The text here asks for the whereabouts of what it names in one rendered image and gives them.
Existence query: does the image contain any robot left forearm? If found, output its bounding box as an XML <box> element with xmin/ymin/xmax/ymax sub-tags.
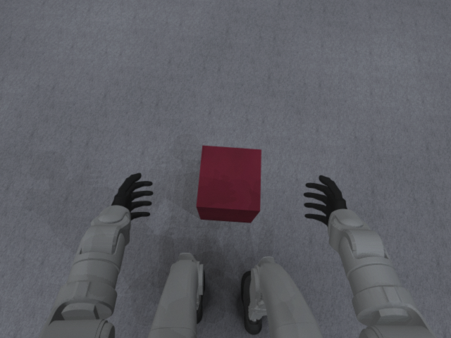
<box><xmin>39</xmin><ymin>205</ymin><xmax>131</xmax><ymax>338</ymax></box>

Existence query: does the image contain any carton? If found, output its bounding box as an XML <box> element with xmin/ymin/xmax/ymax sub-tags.
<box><xmin>197</xmin><ymin>146</ymin><xmax>261</xmax><ymax>223</ymax></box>

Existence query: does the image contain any robot left upper arm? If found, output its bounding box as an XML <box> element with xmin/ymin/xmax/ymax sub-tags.
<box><xmin>42</xmin><ymin>319</ymin><xmax>115</xmax><ymax>338</ymax></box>

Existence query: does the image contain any robot right forearm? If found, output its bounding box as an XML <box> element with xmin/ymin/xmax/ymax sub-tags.
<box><xmin>328</xmin><ymin>209</ymin><xmax>437</xmax><ymax>338</ymax></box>

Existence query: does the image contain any robot thigh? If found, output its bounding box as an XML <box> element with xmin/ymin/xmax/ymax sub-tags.
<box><xmin>147</xmin><ymin>260</ymin><xmax>204</xmax><ymax>338</ymax></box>
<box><xmin>251</xmin><ymin>263</ymin><xmax>323</xmax><ymax>338</ymax></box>

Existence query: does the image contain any robot left hand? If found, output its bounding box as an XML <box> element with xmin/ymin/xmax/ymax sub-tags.
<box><xmin>111</xmin><ymin>173</ymin><xmax>153</xmax><ymax>220</ymax></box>

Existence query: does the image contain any robot right thigh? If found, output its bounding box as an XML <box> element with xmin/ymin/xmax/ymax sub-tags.
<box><xmin>251</xmin><ymin>263</ymin><xmax>323</xmax><ymax>338</ymax></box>

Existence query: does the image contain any robot right hand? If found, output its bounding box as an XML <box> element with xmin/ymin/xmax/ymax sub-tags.
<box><xmin>304</xmin><ymin>175</ymin><xmax>347</xmax><ymax>227</ymax></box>

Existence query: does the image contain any robot left thigh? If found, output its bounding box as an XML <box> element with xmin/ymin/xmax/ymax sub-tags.
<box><xmin>147</xmin><ymin>260</ymin><xmax>204</xmax><ymax>338</ymax></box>

